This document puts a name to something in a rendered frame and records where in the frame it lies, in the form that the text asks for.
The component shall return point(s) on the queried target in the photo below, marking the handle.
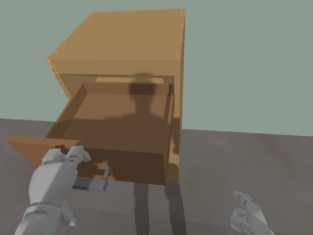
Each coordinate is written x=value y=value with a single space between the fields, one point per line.
x=93 y=184

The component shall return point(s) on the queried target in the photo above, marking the robot left forearm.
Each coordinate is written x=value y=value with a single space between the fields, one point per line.
x=40 y=219

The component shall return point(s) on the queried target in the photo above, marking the drawer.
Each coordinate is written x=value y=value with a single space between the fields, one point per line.
x=124 y=125

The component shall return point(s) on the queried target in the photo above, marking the right robot hand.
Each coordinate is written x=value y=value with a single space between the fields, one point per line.
x=243 y=220

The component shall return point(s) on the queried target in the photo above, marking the cabinet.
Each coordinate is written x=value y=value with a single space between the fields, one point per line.
x=140 y=46

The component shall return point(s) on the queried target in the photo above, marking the robot right forearm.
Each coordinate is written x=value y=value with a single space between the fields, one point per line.
x=260 y=230

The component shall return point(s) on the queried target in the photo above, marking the left robot hand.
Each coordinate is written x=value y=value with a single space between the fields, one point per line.
x=53 y=179

